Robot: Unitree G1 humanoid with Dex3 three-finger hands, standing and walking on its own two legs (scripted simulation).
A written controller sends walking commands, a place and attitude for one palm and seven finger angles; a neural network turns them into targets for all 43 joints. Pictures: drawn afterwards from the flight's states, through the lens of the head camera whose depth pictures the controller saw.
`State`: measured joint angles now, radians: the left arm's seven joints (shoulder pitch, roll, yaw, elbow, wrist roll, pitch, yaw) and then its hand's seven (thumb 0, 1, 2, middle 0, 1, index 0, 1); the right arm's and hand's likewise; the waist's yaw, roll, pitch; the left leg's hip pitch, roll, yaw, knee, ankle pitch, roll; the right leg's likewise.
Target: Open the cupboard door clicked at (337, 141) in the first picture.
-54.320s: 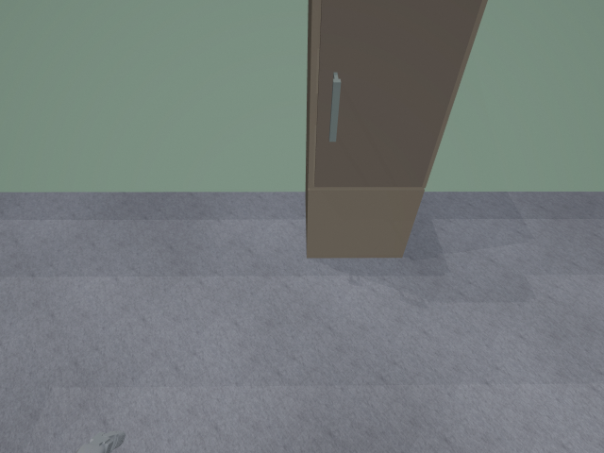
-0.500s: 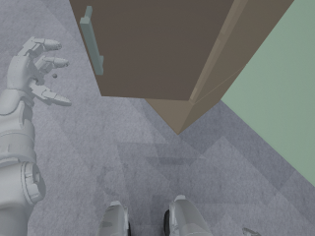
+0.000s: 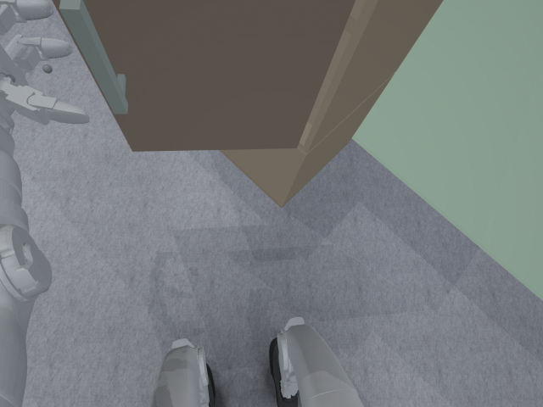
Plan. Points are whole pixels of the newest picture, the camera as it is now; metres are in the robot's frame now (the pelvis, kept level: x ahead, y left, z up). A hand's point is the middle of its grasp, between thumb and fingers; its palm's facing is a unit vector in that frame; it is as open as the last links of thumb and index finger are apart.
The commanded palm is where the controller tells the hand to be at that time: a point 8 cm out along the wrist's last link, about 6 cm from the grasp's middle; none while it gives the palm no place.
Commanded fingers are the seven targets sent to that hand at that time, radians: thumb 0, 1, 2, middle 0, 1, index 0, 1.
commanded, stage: move the hooked fingers beside the handle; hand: left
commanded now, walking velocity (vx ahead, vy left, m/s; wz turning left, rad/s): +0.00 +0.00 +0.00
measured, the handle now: (102, 53) +0.59 +0.16 +0.07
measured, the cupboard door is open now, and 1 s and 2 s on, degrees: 49 49 49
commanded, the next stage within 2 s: slide the fingers in behind the handle in 0.80 s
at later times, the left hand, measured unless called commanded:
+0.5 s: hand (50, 81) +0.53 +0.21 +0.08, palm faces -0.07 -1.00 +0.00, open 14.0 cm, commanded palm +0.52 +0.25 +0.07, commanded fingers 0.00 -0.50 0.30 -0.30 -1.20 -0.30 -1.20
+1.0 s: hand (48, 76) +0.54 +0.21 +0.07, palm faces -0.05 -1.00 -0.02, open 14.0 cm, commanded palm +0.52 +0.25 +0.07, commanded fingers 0.00 -0.50 0.30 -0.30 -1.20 -0.30 -1.20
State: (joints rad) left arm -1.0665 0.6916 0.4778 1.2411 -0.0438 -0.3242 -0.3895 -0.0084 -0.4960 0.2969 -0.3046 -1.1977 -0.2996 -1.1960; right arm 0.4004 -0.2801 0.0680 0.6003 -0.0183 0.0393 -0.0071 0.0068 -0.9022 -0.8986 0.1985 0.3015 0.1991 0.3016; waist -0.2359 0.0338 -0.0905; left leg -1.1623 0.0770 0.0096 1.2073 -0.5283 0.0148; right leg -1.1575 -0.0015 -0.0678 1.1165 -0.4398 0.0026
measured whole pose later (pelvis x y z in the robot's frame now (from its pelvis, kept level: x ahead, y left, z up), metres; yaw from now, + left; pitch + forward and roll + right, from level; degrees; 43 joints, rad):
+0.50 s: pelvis +0.01 +0.01 +0.01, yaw +1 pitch +26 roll -4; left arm -1.00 0.57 0.40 1.20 -0.07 -0.36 -0.36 -0.01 -0.50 0.30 -0.30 -1.20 -0.30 -1.20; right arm 0.36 -0.27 0.05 0.60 -0.02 0.06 0.01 0.01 -0.90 -0.90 0.20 0.30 0.20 0.30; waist -0.20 0.02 -0.11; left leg -1.11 0.06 0.00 1.18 -0.53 0.02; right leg -1.09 -0.01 -0.08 1.08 -0.44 0.01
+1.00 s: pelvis +0.00 +0.00 +0.00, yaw +0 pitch +28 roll -4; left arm -1.03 0.66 0.45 1.21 -0.07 -0.35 -0.39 -0.01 -0.50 0.30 -0.30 -1.20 -0.30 -1.20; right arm 0.39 -0.28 0.06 0.61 -0.02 0.06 0.00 0.01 -0.90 -0.90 0.20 0.30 0.20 0.30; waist -0.22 0.03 -0.10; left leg -1.16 0.08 0.00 1.21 -0.53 0.01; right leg -1.15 0.00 -0.08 1.12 -0.44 0.00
